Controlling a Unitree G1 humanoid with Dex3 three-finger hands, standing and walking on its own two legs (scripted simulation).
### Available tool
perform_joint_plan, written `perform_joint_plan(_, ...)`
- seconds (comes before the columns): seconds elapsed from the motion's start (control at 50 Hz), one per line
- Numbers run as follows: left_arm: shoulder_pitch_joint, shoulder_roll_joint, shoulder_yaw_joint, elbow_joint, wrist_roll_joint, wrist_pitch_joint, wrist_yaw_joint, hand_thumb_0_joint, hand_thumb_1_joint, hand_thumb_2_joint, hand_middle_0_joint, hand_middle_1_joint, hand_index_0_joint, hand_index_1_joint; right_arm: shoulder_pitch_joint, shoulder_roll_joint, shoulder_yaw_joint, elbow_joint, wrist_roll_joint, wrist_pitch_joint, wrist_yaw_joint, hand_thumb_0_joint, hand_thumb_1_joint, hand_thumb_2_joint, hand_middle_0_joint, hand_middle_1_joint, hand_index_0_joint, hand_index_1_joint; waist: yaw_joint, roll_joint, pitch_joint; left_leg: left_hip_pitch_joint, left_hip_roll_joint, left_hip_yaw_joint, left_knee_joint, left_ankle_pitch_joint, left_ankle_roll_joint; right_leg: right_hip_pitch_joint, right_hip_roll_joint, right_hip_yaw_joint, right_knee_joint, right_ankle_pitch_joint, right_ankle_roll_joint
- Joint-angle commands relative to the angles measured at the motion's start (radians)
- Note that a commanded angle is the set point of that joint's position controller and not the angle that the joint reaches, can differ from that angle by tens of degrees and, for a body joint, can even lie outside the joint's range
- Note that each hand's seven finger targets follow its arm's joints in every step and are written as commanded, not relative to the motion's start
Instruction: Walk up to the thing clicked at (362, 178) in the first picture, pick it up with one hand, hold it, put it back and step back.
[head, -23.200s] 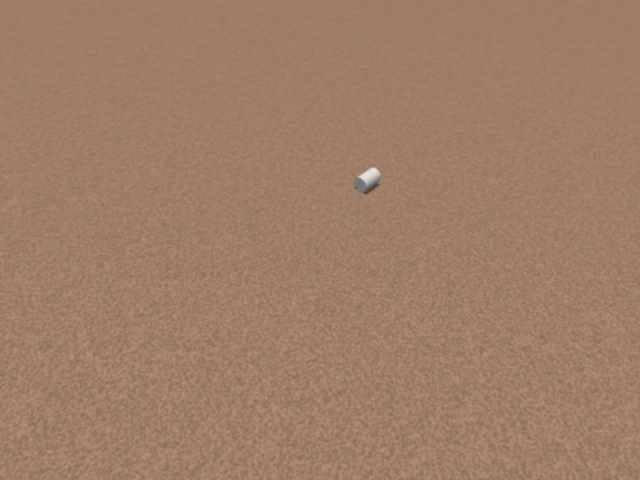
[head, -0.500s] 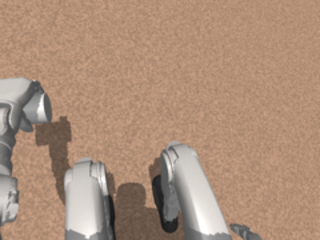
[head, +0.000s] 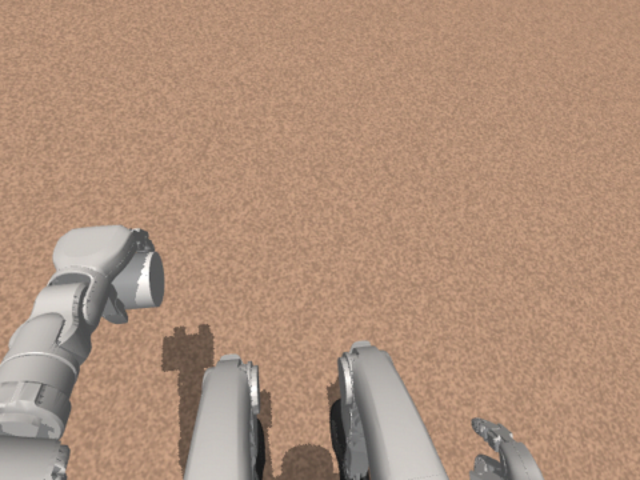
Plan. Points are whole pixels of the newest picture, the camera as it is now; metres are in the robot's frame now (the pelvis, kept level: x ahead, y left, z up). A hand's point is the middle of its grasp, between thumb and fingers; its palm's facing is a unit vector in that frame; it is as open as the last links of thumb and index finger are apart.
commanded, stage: lift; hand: left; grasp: from above
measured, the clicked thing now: (115, 282) +0.40 +0.26 -0.12
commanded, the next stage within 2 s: hold in 0.82 s
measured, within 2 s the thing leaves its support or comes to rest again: neither
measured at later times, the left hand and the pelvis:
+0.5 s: hand (68, 252) +0.37 +0.23 +0.07, palm faces -0.46 -0.07 -0.88, open 10.4 cm; pelvis +0.04 +0.00 +0.15, yaw +1 degrees
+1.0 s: hand (37, 201) +0.38 +0.23 +0.14, palm faces -0.47 -0.08 -0.88, open 10.4 cm; pelvis +0.08 +0.00 +0.21, yaw +1 degrees
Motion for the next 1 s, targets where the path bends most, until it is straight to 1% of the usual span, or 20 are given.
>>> perform_joint_plan(0.0, -0.251, 0.220, 0.073, -0.229, -0.014, 0.014, 0.039, 0.000, 0.892, 0.685, -1.269, -0.411, -1.245, -0.438, 0.113, -0.177, -0.065, -0.057, 0.008, -0.031, -0.037, 0.000, -0.899, -0.903, 0.200, 0.300, 0.200, 0.300, -0.002, 0.135, -0.525, 0.553, 0.000, -0.025, -0.423, 0.088, -0.003, 0.416, 0.030, 0.008, -0.320, 0.105, -0.030)
perform_joint_plan(0.06, -0.258, 0.213, 0.070, -0.246, -0.017, 0.021, 0.045, 0.000, 0.885, 0.709, -1.274, -0.419, -1.245, -0.451, 0.112, -0.164, -0.064, -0.042, 0.013, -0.039, -0.053, 0.000, -0.899, -0.903, 0.200, 0.300, 0.200, 0.300, -0.006, 0.117, -0.481, 0.608, -0.001, -0.006, -0.477, 0.109, -0.001, 0.498, 0.032, 0.024, -0.409, 0.116, -0.029)
perform_joint_plan(0.08, -0.246, 0.178, 0.052, -0.241, -0.018, 0.021, 0.047, 0.000, 0.893, 0.694, -1.281, -0.401, -1.251, -0.434, 0.112, -0.159, -0.064, -0.036, 0.015, -0.045, -0.058, 0.000, -0.896, -0.903, 0.200, 0.300, 0.200, 0.300, -0.013, 0.110, -0.451, 0.626, 0.000, -0.012, -0.503, 0.107, -0.003, 0.507, 0.032, 0.027, -0.433, 0.111, -0.030)
perform_joint_plan(0.14, -0.199, 0.155, 0.036, -0.187, -0.011, 0.025, 0.061, 0.000, 0.843, 0.651, -1.244, -0.375, -1.215, -0.407, 0.106, -0.155, -0.059, -0.027, 0.020, -0.061, -0.069, 0.000, -0.898, -0.903, 0.200, 0.300, 0.200, 0.300, -0.002, 0.096, -0.363, 0.677, 0.001, -0.024, -0.597, 0.061, -0.009, 0.555, 0.035, 0.035, -0.511, 0.070, -0.030)
perform_joint_plan(0.16, -0.195, 0.167, 0.047, -0.183, -0.014, 0.025, 0.067, 0.000, 0.837, 0.673, -1.239, -0.388, -1.210, -0.422, 0.097, -0.156, -0.062, -0.022, 0.020, -0.067, -0.072, 0.000, -0.897, -0.903, 0.200, 0.300, 0.200, 0.300, 0.009, 0.087, -0.350, 0.688, 0.003, -0.027, -0.619, 0.051, -0.008, 0.578, 0.035, 0.039, -0.534, 0.062, -0.027)
perform_joint_plan(0.18, -0.196, 0.147, 0.031, -0.171, -0.011, 0.025, 0.070, 0.000, 0.842, 0.668, -1.243, -0.382, -1.213, -0.417, 0.096, -0.155, -0.062, -0.024, 0.021, -0.071, -0.073, 0.000, -0.895, -0.902, 0.200, 0.300, 0.200, 0.300, 0.006, 0.084, -0.336, 0.715, 0.004, -0.028, -0.643, 0.046, -0.009, 0.592, 0.036, 0.042, -0.556, 0.060, -0.029)
perform_joint_plan(0.28, -0.198, 0.121, 0.009, -0.135, -0.003, 0.025, 0.082, 0.000, 0.816, 0.677, -1.220, -0.412, -1.191, -0.445, 0.104, -0.149, -0.064, -0.014, 0.021, -0.091, -0.075, 0.000, -0.899, -0.904, 0.200, 0.300, 0.200, 0.300, 0.013, 0.083, -0.286, 0.812, -0.001, -0.015, -0.736, 0.090, -0.013, 0.697, 0.036, 0.055, -0.662, 0.093, -0.030)
perform_joint_plan(0.34, -0.193, 0.092, -0.012, -0.126, -0.002, 0.027, 0.085, 0.000, 0.828, 0.701, -1.225, -0.440, -1.198, -0.471, 0.112, -0.150, -0.066, -0.010, 0.019, -0.098, -0.074, 0.000, -0.898, -0.904, 0.200, 0.300, 0.200, 0.300, 0.017, 0.071, -0.273, 0.870, -0.002, -0.008, -0.783, 0.136, -0.014, 0.763, 0.038, 0.053, -0.711, 0.134, -0.031)
perform_joint_plan(0.42, -0.172, 0.095, -0.006, -0.142, -0.009, 0.038, 0.096, 0.000, 0.849, 0.721, -1.238, -0.451, -1.210, -0.482, 0.123, -0.150, -0.072, -0.007, 0.019, -0.099, -0.073, 0.000, -0.896, -0.902, 0.200, 0.300, 0.200, 0.300, 0.035, 0.053, -0.278, 0.956, -0.003, 0.009, -0.838, 0.238, -0.016, 0.862, 0.037, 0.058, -0.779, 0.213, -0.033)
perform_joint_plan(0.52, -0.153, 0.085, -0.007, -0.138, -0.007, 0.059, 0.106, 0.000, 0.842, 0.721, -1.231, -0.456, -1.204, -0.487, 0.126, -0.147, -0.075, -0.005, 0.017, -0.092, -0.072, 0.000, -0.897, -0.902, 0.200, 0.300, 0.200, 0.300, 0.037, 0.048, -0.259, 1.044, -0.003, 0.017, -0.901, 0.340, -0.020, 0.945, 0.035, 0.061, -0.847, 0.299, -0.031)
perform_joint_plan(0.6, -0.140, 0.086, -0.002, -0.151, -0.020, 0.064, 0.102, 0.000, 0.829, 0.703, -1.224, -0.430, -1.196, -0.462, 0.119, -0.147, -0.077, -0.013, 0.018, -0.088, -0.071, 0.000, -0.894, -0.900, 0.200, 0.300, 0.200, 0.300, 0.050, 0.043, -0.231, 1.099, -0.004, 0.022, -0.961, 0.361, -0.021, 1.009, 0.031, 0.066, -0.906, 0.316, -0.030)
perform_joint_plan(0.68, -0.122, 0.064, -0.020, -0.167, -0.027, 0.059, 0.085, 0.000, 0.804, 0.696, -1.202, -0.426, -1.175, -0.456, 0.116, -0.147, -0.082, -0.017, 0.019, -0.083, -0.072, 0.000, -0.895, -0.899, 0.200, 0.300, 0.200, 0.300, 0.043, 0.029, -0.215, 1.156, -0.008, 0.027, -0.999, 0.396, -0.020, 1.066, 0.028, 0.074, -0.958, 0.351, -0.027)
perform_joint_plan(0.74, -0.125, 0.081, -0.009, -0.189, -0.021, 0.057, 0.083, 0.000, 0.816, 0.695, -1.206, -0.434, -1.182, -0.460, 0.115, -0.146, -0.084, -0.015, 0.019, -0.079, -0.075, 0.000, -0.890, -0.898, 0.200, 0.300, 0.200, 0.300, 0.053, 0.032, -0.230, 1.197, -0.011, 0.031, -1.021, 0.448, -0.020, 1.113, 0.026, 0.082, -0.987, 0.398, -0.025)
perform_joint_plan(0.78, -0.101, 0.047, -0.034, -0.178, -0.026, 0.062, 0.076, 0.000, 0.855, 0.711, -1.247, -0.425, -1.220, -0.455, 0.112, -0.143, -0.082, -0.015, 0.021, -0.074, -0.074, 0.000, -0.891, -0.898, 0.200, 0.300, 0.200, 0.300, 0.041, 0.006, -0.209, 1.215, -0.012, 0.035, -1.032, 0.476, -0.016, 1.134, 0.024, 0.086, -1.008, 0.432, -0.021)
perform_joint_plan(0.84, -0.093, 0.070, -0.013, -0.195, -0.028, 0.059, 0.070, 0.000, 0.832, 0.713, -1.212, -0.446, -1.191, -0.470, 0.112, -0.146, -0.086, -0.015, 0.020, -0.069, -0.074, 0.000, -0.888, -0.896, 0.200, 0.300, 0.200, 0.300, 0.052, 0.010, -0.209, 1.234, -0.014, 0.037, -1.057, 0.503, -0.018, 1.171, 0.024, 0.084, -1.026, 0.451, -0.022)
perform_joint_plan(0.86, -0.105, 0.067, -0.024, -0.213, -0.023, 0.054, 0.065, 0.000, 0.822, 0.724, -1.216, -0.430, -1.190, -0.459, 0.104, -0.144, -0.087, -0.017, 0.021, -0.067, -0.074, 0.000, -0.888, -0.897, 0.200, 0.300, 0.200, 0.300, 0.056, 0.029, -0.208, 1.253, -0.014, 0.038, -1.064, 0.519, -0.019, 1.171, 0.024, 0.085, -1.033, 0.461, -0.022)
perform_joint_plan(0.88, -0.094, 0.061, -0.026, -0.192, -0.018, 0.054, 0.057, 0.000, 0.813, 0.709, -1.198, -0.441, -1.178, -0.464, 0.108, -0.146, -0.088, -0.017, 0.020, -0.066, -0.073, 0.000, -0.886, -0.896, 0.200, 0.300, 0.200, 0.300, 0.045, 0.025, -0.211, 1.264, -0.014, 0.038, -1.066, 0.535, -0.021, 1.180, 0.025, 0.085, -1.034, 0.471, -0.022)
perform_joint_plan(0.9, -0.096, 0.073, -0.020, -0.211, -0.020, 0.051, 0.056, 0.000, 0.826, 0.701, -1.206, -0.433, -1.187, -0.455, 0.101, -0.150, -0.089, -0.021, 0.021, -0.063, -0.073, 0.000, -0.885, -0.896, 0.200, 0.300, 0.200, 0.300, 0.057, 0.021, -0.213, 1.283, -0.011, 0.036, -1.077, 0.547, -0.021, 1.189, 0.025, 0.078, -1.041, 0.477, -0.023)
perform_joint_plan(0.96, -0.106, 0.077, -0.017, -0.224, -0.011, 0.046, 0.047, 0.000, 0.799, 0.696, -1.175, -0.459, -1.162, -0.476, 0.100, -0.148, -0.088, -0.021, 0.021, -0.059, -0.072, 0.000, -0.887, -0.895, 0.200, 0.300, 0.200, 0.300, 0.053, 0.028, -0.201, 1.299, -0.011, 0.034, -1.095, 0.572, -0.024, 1.202, 0.028, 0.080, -1.050, 0.495, -0.025)
perform_joint_plan(0.98, -0.099, 0.080, -0.019, -0.230, -0.006, 0.045, 0.045, 0.000, 0.814, 0.698, -1.197, -0.436, -1.179, -0.457, 0.097, -0.150, -0.090, -0.025, 0.023, -0.056, -0.071, 0.000, -0.887, -0.895, 0.200, 0.300, 0.200, 0.300, 0.062, 0.033, -0.203, 1.311, -0.012, 0.036, -1.102, 0.580, -0.022, 1.206, 0.027, 0.079, -1.057, 0.500, -0.026)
